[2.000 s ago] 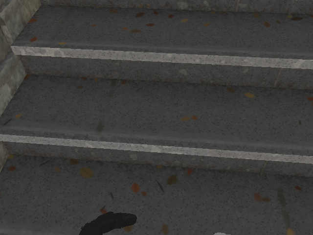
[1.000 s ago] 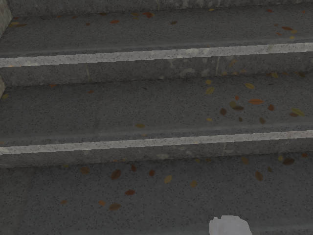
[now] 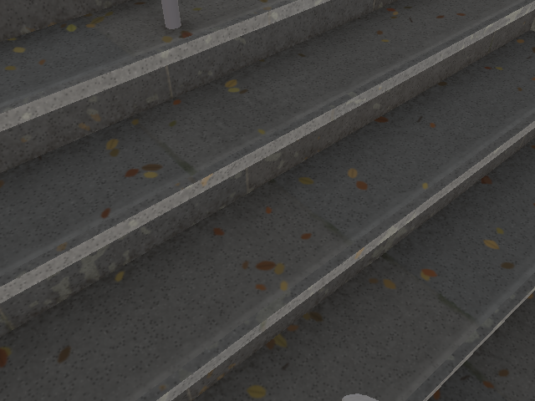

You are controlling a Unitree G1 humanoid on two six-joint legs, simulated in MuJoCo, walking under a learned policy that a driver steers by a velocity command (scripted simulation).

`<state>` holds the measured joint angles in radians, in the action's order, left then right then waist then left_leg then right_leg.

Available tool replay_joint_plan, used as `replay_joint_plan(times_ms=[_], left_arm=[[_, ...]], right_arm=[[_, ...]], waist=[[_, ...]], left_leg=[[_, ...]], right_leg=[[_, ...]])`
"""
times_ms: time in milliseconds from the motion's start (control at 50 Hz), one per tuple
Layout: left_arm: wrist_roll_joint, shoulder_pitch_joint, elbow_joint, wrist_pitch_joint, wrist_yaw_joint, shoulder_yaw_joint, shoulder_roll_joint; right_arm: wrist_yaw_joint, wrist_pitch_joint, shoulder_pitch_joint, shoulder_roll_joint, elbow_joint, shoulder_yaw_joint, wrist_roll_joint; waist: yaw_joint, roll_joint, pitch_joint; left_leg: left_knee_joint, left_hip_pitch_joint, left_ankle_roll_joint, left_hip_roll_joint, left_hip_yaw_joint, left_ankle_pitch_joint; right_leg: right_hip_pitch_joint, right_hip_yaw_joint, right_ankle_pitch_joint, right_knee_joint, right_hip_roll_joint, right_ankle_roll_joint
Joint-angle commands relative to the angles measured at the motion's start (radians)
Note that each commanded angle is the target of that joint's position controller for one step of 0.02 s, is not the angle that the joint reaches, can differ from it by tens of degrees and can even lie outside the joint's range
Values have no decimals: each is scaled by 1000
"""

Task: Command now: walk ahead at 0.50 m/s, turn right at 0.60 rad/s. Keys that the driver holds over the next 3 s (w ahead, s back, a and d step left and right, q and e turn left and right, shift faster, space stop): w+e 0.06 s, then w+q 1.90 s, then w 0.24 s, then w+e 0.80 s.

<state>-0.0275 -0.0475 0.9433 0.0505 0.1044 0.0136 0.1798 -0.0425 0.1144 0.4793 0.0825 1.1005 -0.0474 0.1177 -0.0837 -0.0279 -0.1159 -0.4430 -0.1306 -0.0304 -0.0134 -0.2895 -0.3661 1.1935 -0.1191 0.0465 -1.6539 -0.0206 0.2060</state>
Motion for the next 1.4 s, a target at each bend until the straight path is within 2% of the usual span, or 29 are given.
replay_joint_plan(times_ms=[20, 160, 180, 220, 240, 260, 280, 300, 340, 360, 440, 500, 640, 720, 760, 780, 800, 820, 880, 900, 980, 1020, 1080, 1120, 1200, 1260, 1280, 1340, 1400], left_arm=[[8, 117, -62, -2, -18, 0, 7], [-6, 444, -245, -37, -36, -51, -79], [-14, 332, -284, -24, -70, -24, -17], [46, 268, -297, -12, -66, -55, -55], [50, 305, -280, -11, -66, -53, -70], [26, 518, -366, -85, -26, -108, -200], [118, 360, -296, -72, -19, -69, -61], [29, -187, -206, -23, -87, 23, 69], [5, -316, -131, 18, -113, 91, 227], [6, -242, -122, 18, -156, 100, 256], [3, -126, -77, 12, -217, 47, 5], [-78, -66, -85, 26, -195, 37, 24], [-37, 162, -203, 24, -168, 51, 170], [48, 82, -226, -22, -117, 52, 130], [12, -317, -307, -48, -103, 14, -70], [-5, -332, -345, -49, -111, 21, -48], [49, -162, -347, -22, -77, 92, 308], [34, -46, -349, -4, -117, 130, 385], [-31, -82, -345, 2, -153, 81, 220], [-31, -88, -416, -47, -137, 22, -17], [21, 216, -507, -10, -98, 5, 114], [73, -70, -394, -38, -89, -5, 8], [15, -175, -393, -36, -114, 12, 29], [18, -507, -255, -14, -237, 127, 359], [0, -90, -350, -2, -92, 57, 132], [-85, -55, -392, 12, -68, -24, 76], [11, -311, -229, 49, -99, 78, 250], [20, -374, -189, 79, -96, 66, 194], [-115, -417, -116, 12, -58, -8, 88]], right_arm=[[-14, 8, 83, 37, 12, -8, 12], [-21, -7, 254, 15, 122, -13, 19], [72, -9, 135, 119, 50, 43, -125], [132, -34, 85, 111, 39, 42, -163], [110, -21, 181, 87, 51, 37, -146], [-53, 7, 394, 87, 151, 4, -2], [-92, 52, 348, 174, 105, 54, -40], [5, 25, 81, 302, 7, 101, -195], [24, 27, 47, 233, -52, 104, -238], [20, 19, -72, 170, -132, 117, -212], [61, -60, -168, 88, -235, 133, -79], [67, -138, -204, 54, -325, 103, -103], [124, -186, 102, 254, -329, 158, -127], [107, -156, 95, 187, -366, 157, -78], [71, -99, -145, 297, -441, 138, -119], [70, -98, -229, 396, -503, 170, -91], [-5, -33, -294, 411, -544, 170, -81], [-21, -5, -301, 299, -553, 139, -73], [1, -9, -329, 249, -529, 95, -119], [68, -47, -143, 366, -438, 166, -67], [77, -28, -96, 118, -464, 82, -116], [120, -55, -86, 282, -445, 176, -88], [106, -101, -115, 261, -440, 183, -79], [-1, -98, -369, 130, -573, 165, -84], [44, -110, -175, 221, -456, 154, -48], [29, -115, -247, 284, -472, 107, -185], [38, -97, -283, 136, -519, 93, -49], [28, -110, -434, 130, -533, 83, -65], [-24, -95, -300, 161, -448, 25, -134]], waist=[[2, 90, 117], [-14, 54, 190], [67, 142, 386], [120, 53, 399], [54, -32, 322], [62, 372, -33], [98, 223, -120], [348, 128, -146], [314, 24, -373], [267, -83, -303], [82, -84, -1], [-43, -26, 60], [-216, -24, 37], [-196, 5, 222], [209, 280, 191], [206, 259, 82], [79, 358, -13], [40, 141, 40], [121, 34, -20], [118, -32, -47], [-29, 195, 79], [34, 158, -17], [72, 104, -11], [202, -117, -33], [16, -229, 45], [73, 1, -99], [29, 67, -4], [114, -61, 147], [167, -83, 25]], left_leg=[[213, 282, -212, -309, 185, 396], [322, 396, -199, -307, 137, 662], [407, 215, -148, -244, 99, 524], [473, -25, -142, -211, 43, 585], [396, 6, -150, -310, 124, 1116], [388, 23, -228, -420, 213, 1665], [210, 76, -83, -321, 158, 2022], [-251, -71, -59, -167, 62, 1564], [-921, -358, 10, 33, 218, 272], [-1229, -468, 80, 24, 281, -12], [-1270, -582, 18, -94, 366, -29], [-1421, -625, -32, -99, 426, 64], [-781, -27, -28, -33, 160, 228], [0, -193, -149, 31, 197, 322], [-89, -271, -206, -184, 901, 1525], [51, -313, -262, -259, 1021, 1015], [51, -398, -400, -251, 976, 250], [19, -440, -344, -188, 925, -73], [-31, -442, -316, -148, 897, -28], [71, -217, -262, -106, 951, -400], [-20, -67, -201, -104, 863, 182], [65, -23, -152, -119, 709, 600], [74, -263, -146, -92, 713, 188], [-846, -853, -1, 282, 475, -186], [-1435, -835, 36, 96, 309, -50], [-1498, -898, 141, 173, 600, 246], [-1492, -979, 33, 74, 402, 115], [-1614, -1186, 0, 65, 337, 64], [-1770, -1366, -38, 97, 537, 279]], right_leg=[[329, -26, -87, -140, -25, 26], [369, 166, -197, 83, -159, 55], [220, 240, -616, 91, -106, -87], [-242, 286, -518, 518, -129, -94], [-471, 368, -345, 613, -32, -78], [-715, 352, -369, 398, 61, -85], [-851, 253, -213, 471, 25, -27], [-1113, 161, -257, 573, 2, 24], [-1408, -442, -334, 1102, -334, -1], [-1342, -339, 816, 1047, -409, 99], [-920, -49, -3, 1051, -304, -24], [-626, -108, -664, 1256, -446, -54], [-570, 407, -267, 1224, -229, -105], [-873, 373, -60, 493, -132, -192], [-494, 112, -573, -1, 26, -299], [-534, 91, -498, -64, 25, -314], [-405, -75, -529, -175, 116, -315], [-367, -100, -425, -145, 105, -305], [-419, -5, -375, 18, 63, -323], [-381, 122, -504, 115, 62, -254], [-248, -74, -699, 731, -24, -238], [-586, 221, -688, 932, 105, -212], [-979, 224, -309, 1150, 104, -135], [-1431, -474, 248, 1329, -446, -297], [-917, -241, -939, 1460, -228, -18], [-981, -99, 611, 1212, -290, 10], [-1043, -55, -390, 1302, -277, -63], [-1001, -90, -789, 1449, -260, -53], [-1135, -60, -270, 1345, -323, 68]])
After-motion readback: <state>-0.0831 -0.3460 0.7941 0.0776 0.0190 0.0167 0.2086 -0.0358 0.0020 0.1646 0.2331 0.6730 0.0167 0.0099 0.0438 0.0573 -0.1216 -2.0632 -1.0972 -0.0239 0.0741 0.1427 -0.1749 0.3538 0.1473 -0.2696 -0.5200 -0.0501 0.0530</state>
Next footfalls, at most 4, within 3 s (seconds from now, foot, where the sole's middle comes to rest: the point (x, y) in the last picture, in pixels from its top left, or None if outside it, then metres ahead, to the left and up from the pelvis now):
0.24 right None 0.41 -0.20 -0.61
0.72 left None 0.45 0.01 -0.61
1.10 right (334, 381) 0.55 -0.16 -0.61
1.80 left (132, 358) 0.56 0.26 -0.46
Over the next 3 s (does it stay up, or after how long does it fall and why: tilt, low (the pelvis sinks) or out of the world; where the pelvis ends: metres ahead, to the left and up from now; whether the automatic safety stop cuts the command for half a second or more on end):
stays up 0.90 0.68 0.57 its command is cut before an obstacle after 0.3 s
